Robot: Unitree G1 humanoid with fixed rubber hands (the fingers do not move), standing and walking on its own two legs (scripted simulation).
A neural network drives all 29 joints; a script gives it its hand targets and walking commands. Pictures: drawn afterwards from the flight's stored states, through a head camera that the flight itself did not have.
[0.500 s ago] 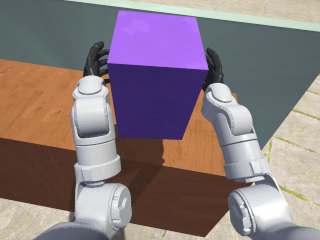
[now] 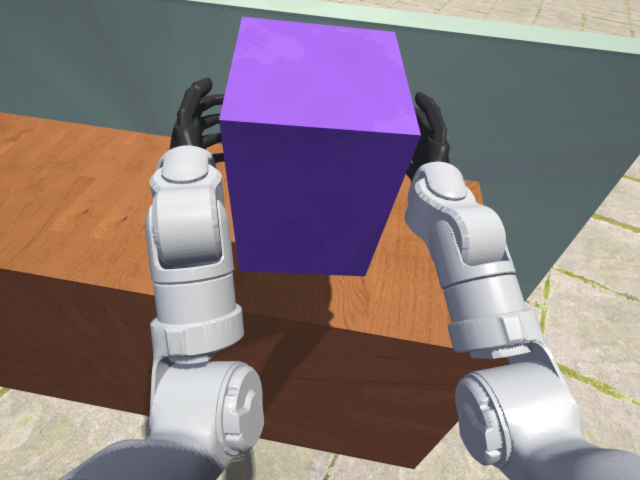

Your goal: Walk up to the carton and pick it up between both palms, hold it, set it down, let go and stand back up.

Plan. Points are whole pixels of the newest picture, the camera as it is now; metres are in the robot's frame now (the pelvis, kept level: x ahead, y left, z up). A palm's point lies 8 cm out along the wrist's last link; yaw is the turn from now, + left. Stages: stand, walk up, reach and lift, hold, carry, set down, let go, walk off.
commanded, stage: hold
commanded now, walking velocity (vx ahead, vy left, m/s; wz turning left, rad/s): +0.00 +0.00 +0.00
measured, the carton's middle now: (310, 161) +0.41 +0.02 +0.21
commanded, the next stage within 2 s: set down in 0.84 s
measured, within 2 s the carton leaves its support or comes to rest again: neither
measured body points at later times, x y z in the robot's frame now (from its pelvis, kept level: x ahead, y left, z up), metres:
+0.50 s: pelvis +0.00 +0.00 +0.00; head -0.02 +0.03 +0.45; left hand +0.38 +0.14 +0.24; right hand +0.38 -0.12 +0.23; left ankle +0.03 +0.12 -0.75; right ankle +0.03 -0.09 -0.75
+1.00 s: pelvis +0.00 +0.00 +0.00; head -0.02 +0.03 +0.45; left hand +0.38 +0.14 +0.25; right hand +0.38 -0.12 +0.23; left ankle +0.03 +0.12 -0.75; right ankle +0.03 -0.09 -0.75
